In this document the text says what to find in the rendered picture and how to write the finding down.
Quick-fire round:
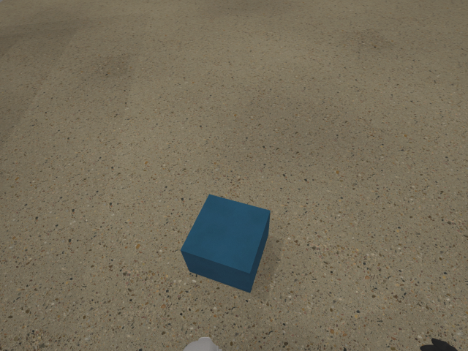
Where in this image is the carton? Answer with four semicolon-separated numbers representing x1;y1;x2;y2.
181;195;271;293

